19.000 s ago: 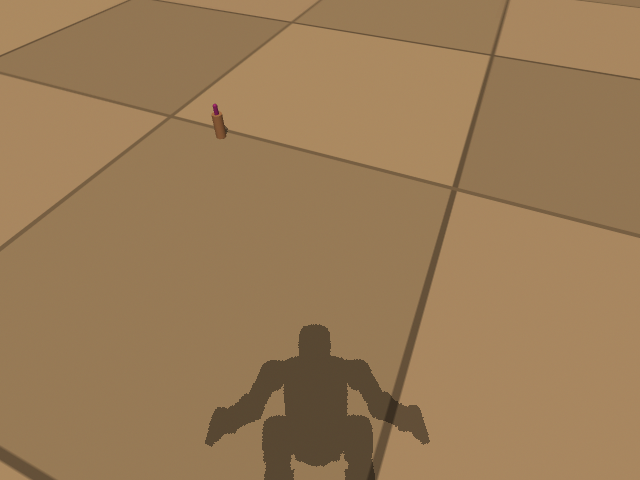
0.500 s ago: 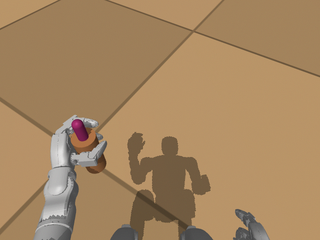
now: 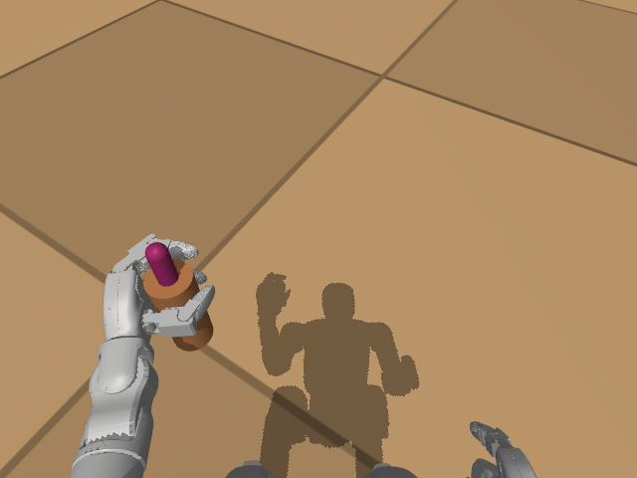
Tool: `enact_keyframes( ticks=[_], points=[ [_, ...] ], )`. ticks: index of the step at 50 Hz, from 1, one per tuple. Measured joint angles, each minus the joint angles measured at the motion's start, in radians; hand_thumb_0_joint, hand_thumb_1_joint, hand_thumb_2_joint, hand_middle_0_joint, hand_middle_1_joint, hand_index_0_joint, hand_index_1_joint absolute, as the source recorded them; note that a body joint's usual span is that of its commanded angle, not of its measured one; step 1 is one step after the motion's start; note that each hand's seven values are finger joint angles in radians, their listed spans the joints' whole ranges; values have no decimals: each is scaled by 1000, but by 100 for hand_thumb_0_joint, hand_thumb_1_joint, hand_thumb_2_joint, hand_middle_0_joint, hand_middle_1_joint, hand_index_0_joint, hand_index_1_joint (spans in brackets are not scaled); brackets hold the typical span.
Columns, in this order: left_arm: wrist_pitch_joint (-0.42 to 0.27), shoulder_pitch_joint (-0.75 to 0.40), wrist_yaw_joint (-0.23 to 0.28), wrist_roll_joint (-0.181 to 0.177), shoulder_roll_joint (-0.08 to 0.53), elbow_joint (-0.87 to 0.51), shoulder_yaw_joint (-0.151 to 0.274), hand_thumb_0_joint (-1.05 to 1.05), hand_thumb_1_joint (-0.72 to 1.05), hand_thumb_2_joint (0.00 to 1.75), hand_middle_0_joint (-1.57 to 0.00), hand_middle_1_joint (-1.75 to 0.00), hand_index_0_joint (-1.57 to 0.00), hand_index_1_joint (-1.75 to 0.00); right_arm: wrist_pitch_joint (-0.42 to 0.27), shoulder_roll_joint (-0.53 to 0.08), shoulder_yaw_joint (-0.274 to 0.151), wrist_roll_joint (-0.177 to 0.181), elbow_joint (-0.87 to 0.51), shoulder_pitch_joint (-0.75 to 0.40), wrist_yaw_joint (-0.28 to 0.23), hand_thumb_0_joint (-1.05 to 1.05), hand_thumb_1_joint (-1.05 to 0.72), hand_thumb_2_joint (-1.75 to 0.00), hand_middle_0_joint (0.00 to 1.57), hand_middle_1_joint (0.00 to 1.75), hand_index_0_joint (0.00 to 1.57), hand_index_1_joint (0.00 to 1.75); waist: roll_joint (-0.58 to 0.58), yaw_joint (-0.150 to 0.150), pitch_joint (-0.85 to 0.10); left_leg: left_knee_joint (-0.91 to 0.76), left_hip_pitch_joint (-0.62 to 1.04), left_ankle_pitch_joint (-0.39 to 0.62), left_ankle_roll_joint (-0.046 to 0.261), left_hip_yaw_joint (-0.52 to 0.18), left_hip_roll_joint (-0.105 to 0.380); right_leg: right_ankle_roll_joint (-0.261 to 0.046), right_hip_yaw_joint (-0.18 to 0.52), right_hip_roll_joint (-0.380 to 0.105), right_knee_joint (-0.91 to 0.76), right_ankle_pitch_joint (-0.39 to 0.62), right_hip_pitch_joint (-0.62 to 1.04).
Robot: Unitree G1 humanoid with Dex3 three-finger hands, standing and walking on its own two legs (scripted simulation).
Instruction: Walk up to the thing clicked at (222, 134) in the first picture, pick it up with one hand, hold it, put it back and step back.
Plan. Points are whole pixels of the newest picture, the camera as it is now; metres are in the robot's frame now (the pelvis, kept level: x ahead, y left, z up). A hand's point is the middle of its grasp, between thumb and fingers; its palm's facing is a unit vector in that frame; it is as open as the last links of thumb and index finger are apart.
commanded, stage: hold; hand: left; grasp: from the side
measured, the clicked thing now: (176, 296) +0.33 +0.18 +0.03
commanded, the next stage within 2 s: none
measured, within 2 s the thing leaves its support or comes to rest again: neither
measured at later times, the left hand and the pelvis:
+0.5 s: hand (176, 295) +0.32 +0.17 +0.06, palm faces +0.14 -0.99 -0.02, open 7.8 cm; pelvis -0.01 +0.00 +0.01, yaw +0 degrees
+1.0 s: hand (179, 293) +0.32 +0.17 +0.06, palm faces +0.14 -0.99 -0.02, open 7.8 cm; pelvis -0.01 +0.00 +0.01, yaw +0 degrees
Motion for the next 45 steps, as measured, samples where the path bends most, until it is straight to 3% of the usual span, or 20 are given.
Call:
enact_keyframes(
  ticks=[40, 45],
  points=[
    [2, 12, -1, -5, -3, -15, -22, 5, -8, 106, -85, -106, -83, -104, -17, 0, 2, 9, 17, 3, 5, 1, -91, -90, 20, 30, 20, 30, 4, 6, 20, -69, 83, 40, 1, 3, -5, 1, 2, -3, -65, 38, 80],
    [1, -3, 2, -4, -9, 1, -10, 5, -8, 106, -85, -105, -83, -104, -18, 2, 0, 7, 18, -2, 5, 1, -91, -90, 20, 30, 20, 30, 2, 3, 19, -68, 77, 41, 1, 3, -4, 0, 1, -2, -62, 37, 74]
  ],
)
